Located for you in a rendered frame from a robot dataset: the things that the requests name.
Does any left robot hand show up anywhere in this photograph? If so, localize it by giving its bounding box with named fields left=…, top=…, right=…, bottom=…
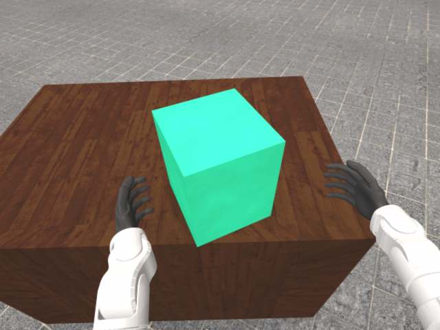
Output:
left=115, top=175, right=154, bottom=234

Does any left robot forearm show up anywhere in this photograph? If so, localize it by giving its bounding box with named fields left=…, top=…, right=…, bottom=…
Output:
left=93, top=228, right=157, bottom=330

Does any pedestal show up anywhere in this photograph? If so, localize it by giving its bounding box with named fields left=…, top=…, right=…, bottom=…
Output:
left=0, top=76, right=376, bottom=324

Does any right robot forearm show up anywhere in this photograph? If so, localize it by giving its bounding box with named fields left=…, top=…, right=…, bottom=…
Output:
left=370, top=205, right=440, bottom=330

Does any carton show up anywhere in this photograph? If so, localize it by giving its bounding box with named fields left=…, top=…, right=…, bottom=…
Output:
left=152, top=89, right=286, bottom=247

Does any right robot hand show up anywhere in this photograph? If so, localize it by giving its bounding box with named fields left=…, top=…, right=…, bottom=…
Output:
left=324, top=160, right=389, bottom=220

